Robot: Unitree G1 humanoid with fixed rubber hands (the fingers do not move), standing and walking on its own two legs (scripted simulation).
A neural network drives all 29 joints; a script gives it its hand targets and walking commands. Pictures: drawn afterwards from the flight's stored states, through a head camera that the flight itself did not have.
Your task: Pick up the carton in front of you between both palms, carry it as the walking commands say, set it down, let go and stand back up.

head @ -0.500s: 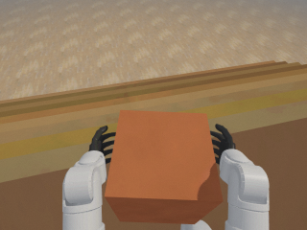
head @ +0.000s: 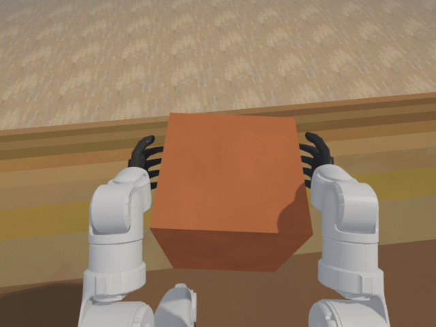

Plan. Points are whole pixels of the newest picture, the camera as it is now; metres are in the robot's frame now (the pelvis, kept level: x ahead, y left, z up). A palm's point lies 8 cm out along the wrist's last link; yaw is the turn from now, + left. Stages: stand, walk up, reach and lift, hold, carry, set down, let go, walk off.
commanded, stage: carry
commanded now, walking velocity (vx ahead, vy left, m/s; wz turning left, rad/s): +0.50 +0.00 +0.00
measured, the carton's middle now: (227, 200) +0.33 +0.02 +0.03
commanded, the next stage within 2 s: none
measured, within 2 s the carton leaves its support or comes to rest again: neither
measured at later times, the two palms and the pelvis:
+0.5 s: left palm (175, 64) +0.69 +0.16 +0.08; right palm (296, 67) +0.67 -0.14 +0.08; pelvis +0.30 +0.04 -0.01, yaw -1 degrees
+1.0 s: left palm (207, 68) +0.98 +0.11 -0.13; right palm (284, 62) +1.02 -0.18 -0.13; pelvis +0.64 -0.08 -0.24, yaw +1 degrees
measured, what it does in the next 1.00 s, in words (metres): goes down: left foot, then right foot 0.18 m lower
